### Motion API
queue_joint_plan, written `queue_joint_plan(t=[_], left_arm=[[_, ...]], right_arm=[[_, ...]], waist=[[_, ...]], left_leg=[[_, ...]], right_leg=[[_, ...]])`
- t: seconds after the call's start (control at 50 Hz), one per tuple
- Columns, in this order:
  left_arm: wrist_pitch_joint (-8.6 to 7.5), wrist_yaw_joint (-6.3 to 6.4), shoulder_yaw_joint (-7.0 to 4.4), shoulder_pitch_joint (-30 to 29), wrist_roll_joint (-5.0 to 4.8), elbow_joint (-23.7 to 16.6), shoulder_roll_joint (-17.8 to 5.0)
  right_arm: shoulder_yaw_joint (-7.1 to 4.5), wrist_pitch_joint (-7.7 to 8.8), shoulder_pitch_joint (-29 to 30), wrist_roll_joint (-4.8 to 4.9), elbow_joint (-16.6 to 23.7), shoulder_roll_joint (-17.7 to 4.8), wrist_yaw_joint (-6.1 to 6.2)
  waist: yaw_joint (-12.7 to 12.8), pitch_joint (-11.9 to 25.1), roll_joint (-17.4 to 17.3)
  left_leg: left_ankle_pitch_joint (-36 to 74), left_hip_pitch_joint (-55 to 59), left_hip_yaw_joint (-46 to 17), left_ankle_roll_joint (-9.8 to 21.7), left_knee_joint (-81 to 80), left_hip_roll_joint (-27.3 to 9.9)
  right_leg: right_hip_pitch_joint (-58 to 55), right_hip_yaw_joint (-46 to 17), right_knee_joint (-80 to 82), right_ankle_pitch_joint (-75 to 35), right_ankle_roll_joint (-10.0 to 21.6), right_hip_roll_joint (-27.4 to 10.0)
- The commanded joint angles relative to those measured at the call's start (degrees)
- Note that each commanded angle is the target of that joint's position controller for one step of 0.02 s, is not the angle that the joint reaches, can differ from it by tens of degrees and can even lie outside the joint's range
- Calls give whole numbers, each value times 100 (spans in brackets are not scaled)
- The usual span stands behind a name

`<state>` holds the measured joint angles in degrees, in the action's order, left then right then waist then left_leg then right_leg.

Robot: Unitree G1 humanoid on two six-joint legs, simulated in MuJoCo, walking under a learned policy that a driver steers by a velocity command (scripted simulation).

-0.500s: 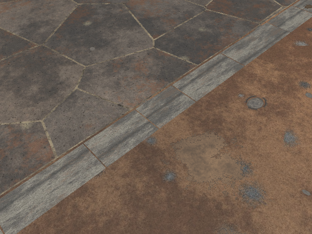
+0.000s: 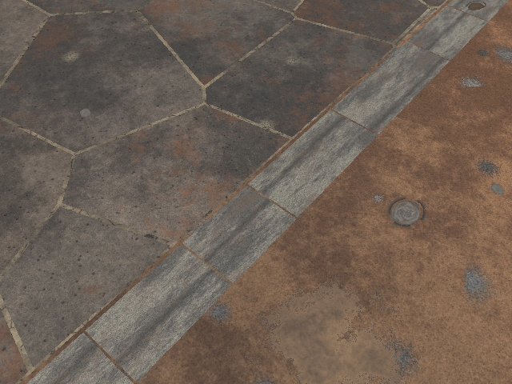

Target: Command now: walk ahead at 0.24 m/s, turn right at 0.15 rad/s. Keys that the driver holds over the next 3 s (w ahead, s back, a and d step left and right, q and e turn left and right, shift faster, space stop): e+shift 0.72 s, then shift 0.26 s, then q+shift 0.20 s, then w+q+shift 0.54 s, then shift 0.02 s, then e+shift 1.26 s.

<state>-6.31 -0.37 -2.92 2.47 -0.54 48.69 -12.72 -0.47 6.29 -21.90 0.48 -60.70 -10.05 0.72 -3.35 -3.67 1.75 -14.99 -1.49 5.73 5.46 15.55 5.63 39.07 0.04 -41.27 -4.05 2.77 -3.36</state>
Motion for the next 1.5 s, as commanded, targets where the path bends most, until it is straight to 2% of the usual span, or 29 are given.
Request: queue_joint_plan(t=[0.02, 0.1, 0.12, 0.14, 0.16, 0.18, 0.22, 0.3, 0.38, 0.56, 0.58, 0.6, 0.62, 0.66, 0.72, 0.82, 0.98, 1.02, 1.04, 1.06, 1.08, 1.1, 1.12, 1.18, 1.2, 1.26, 1.4, 1.42, 1.5], left_arm=[[22, -133, 57, 71, -19, -204, -110], [46, -244, -243, 1480, 75, 32, -903], [60, -197, -326, 1985, 117, 61, -1173], [117, -148, -277, 1660, 242, -170, -1380], [141, -128, -254, 1416, 380, -348, -1358], [206, -91, -270, 830, 274, -701, -1157], [336, -20, -164, 280, 25, -938, -867], [479, 112, -242, 472, 96, -1087, -1011], [669, 294, -370, 698, -33, -1270, -1279], [906, 340, -459, 633, -76, -1732, -1236], [920, 321, -401, 840, -130, -1745, -1032], [929, 315, -326, 1148, -152, -1755, -729], [812, 241, -425, 1073, -116, -1952, -1094], [807, 179, -565, 1306, -57, -1647, -1618], [930, 167, -432, 1531, -33, -1588, -1181], [835, 178, -222, 746, -47, -2046, -857], [829, 82, -113, 766, -18, -1987, -777], [805, 69, -83, 1170, 18, -1722, -615], [816, 116, -94, 1341, 77, -1686, -767], [879, 201, -191, 1453, 172, -1744, -1313], [838, 186, -230, 1250, 279, -1710, -1278], [749, 161, -265, 1068, 309, -1810, -1314], [691, 182, -285, 857, 273, -1764, -1306], [577, 241, -147, 232, 168, -1819, -862], [551, 262, -158, 460, 135, -1748, -817], [412, 319, -215, 1002, 62, -1497, -900], [118, 210, -430, 1224, 66, -1120, -1205], [141, 107, -366, 1427, 394, -1016, -1167], [128, 64, -421, 1353, 366, -913, -1359]], right_arm=[[-157, 35, 115, -17, 238, -1077, 186], [-260, -201, 861, -21, 564, -1222, 333], [-257, -222, 973, -85, 788, -1251, 297], [-80, -210, 150, -306, 845, -480, 149], [-46, -143, -392, -172, 844, -538, 5], [-135, -146, 56, -38, 997, -917, -39], [-283, -258, 883, -113, 1250, -1209, 80], [-290, -451, 1105, -147, 1532, -909, 233], [-321, -544, 1529, -54, 1736, -947, 314], [-490, -308, 1288, 83, 1854, -1303, 125], [-558, -332, 1137, 35, 1843, -1492, 123], [-604, -405, 1250, -137, 1971, -1838, 143], [-598, -423, 1494, -384, 2066, -1791, 120], [-482, -420, 2155, -246, 2403, -1188, 201], [-390, -509, 2092, -134, 2515, -1163, 300], [-452, -625, 1163, -173, 2320, -1443, 224], [-506, -626, 1182, 59, 2192, -1680, 19], [-342, -607, 1060, 170, 2014, -1323, -3], [-189, -517, 796, 51, 1956, -958, -88], [-53, -409, 689, -231, 2098, -629, -236], [-206, -406, 1056, -22, 2217, -1001, -194], [-395, -468, 1293, 142, 2214, -1585, -131], [-505, -561, 1186, 207, 2160, -1683, -74], [-585, -869, 579, 108, 1966, -1488, 109], [-577, -879, 608, 109, 2056, -1428, 87], [-564, -767, 1152, 119, 2464, -1336, -56], [-490, -582, 1297, 171, 2761, -991, -279], [-518, -798, 1442, -430, 2767, -1093, -522], [-485, -875, 1908, -196, 2980, -1096, -771]], waist=[[247, 350, -628], [1111, 1019, -686], [1301, 1321, -13], [475, 1700, 1523], [397, 2624, 1367], [427, 2119, 657], [257, 1038, -622], [130, 933, 38], [288, 1173, 390], [209, 970, 879], [260, 1190, 428], [503, 1315, -835], [624, 1106, -1902], [699, 746, -1085], [601, 511, -667], [37, 625, -871], [122, 915, -1241], [384, 911, -1077], [329, 1242, -720], [164, 1480, 797], [435, 1299, 1249], [586, 888, 947], [485, 670, 950], [159, 424, 814], [267, 583, 782], [584, 446, 728], [495, 7, 398], [501, -36, 159], [484, -294, 622]], left_leg=[[4614, -640, -192, 18, 20, -1258], [5276, -233, -14, -301, 2427, -1282], [3492, -936, 130, -519, 4296, -793], [-2214, -2998, -175, -889, 6454, 298], [-2298, -3456, -1345, -758, 7470, 285], [-1814, -3811, -1490, -622, 7389, 26], [-1063, -3744, -1344, -592, 6420, -322], [-633, -2970, -1237, -728, 4337, -229], [-175, -2881, -1417, -909, 3361, -68], [468, -1241, -1466, -655, 728, -217], [651, -439, -1763, -392, 278, -864], [775, 143, -2973, 249, 154, -2170], [929, -346, -3946, 823, -205, -2786], [688, -767, -2706, 554, -36, -2237], [1275, -1000, -1634, 452, 59, -1808], [2094, -127, -1397, 908, 149, -1936], [2627, -372, -1187, 876, 597, -2198], [2356, -969, -1102, 475, 972, -1883], [1361, -1685, -985, -33, 1169, -1620], [-1180, -2826, -521, -509, 2169, -1056], [-2102, -3044, -541, -722, 2812, -872], [-2071, -3142, -639, -808, 3866, -838], [-1871, -3429, -701, -855, 4600, -784], [-1074, -3417, -826, -1109, 5646, -769], [-628, -3680, -737, -1125, 5662, -947], [-94, -4646, -726, -1037, 5263, -1177], [254, -5010, -792, -717, 4491, -1491], [257, -4611, -459, -606, 4223, -1315], [190, -3963, -102, -207, 3480, -1360]], right_leg=[[-1488, 341, 939, -957, 4, 463], [-2612, 344, 1243, -264, 403, 761], [-3499, -432, 1547, -2033, 721, 196], [-4931, -2554, 1062, -4473, 1778, -1109], [-5226, -3982, 1708, -3241, 2355, -1630], [-4592, -3738, 2018, -1451, 2182, -1382], [-2911, -3026, 2538, 549, 1559, -781], [-1996, -2498, 2550, 695, 1109, -3], [-2210, -2897, 2534, 1800, 838, 47], [-2223, -3634, 2165, 2327, 360, 378], [-1785, -3280, 1517, 3291, 125, 731], [-834, -2117, 94, 3956, -97, 1428], [-65, -1491, -1184, 3920, -301, 1393], [-82, -1140, -2263, 2885, -555, 824], [56, -647, -3520, 2348, -742, 614], [214, -367, -2349, 2412, -992, 230], [-1688, 93, 370, 2532, -541, 349], [-3050, 81, 2412, 1207, -172, 442], [-4280, -566, 2381, 424, -44, -132], [-5192, -1645, 1670, -1985, 379, -1435], [-3996, -1694, 1924, -1227, 1181, -1935], [-3592, -1507, 2158, -762, 1315, -1728], [-3385, -1225, 2235, -544, 1193, -1560], [-2824, -416, 2396, -429, 939, -1305], [-3085, -394, 2699, 1165, 887, -1344], [-3876, -923, 3323, 3667, 779, -1660], [-4228, -70, 3667, 3325, 669, -1919], [-3896, 359, 3672, 3485, 483, -1802], [-3563, 988, 3721, 3676, 203, -1782]])
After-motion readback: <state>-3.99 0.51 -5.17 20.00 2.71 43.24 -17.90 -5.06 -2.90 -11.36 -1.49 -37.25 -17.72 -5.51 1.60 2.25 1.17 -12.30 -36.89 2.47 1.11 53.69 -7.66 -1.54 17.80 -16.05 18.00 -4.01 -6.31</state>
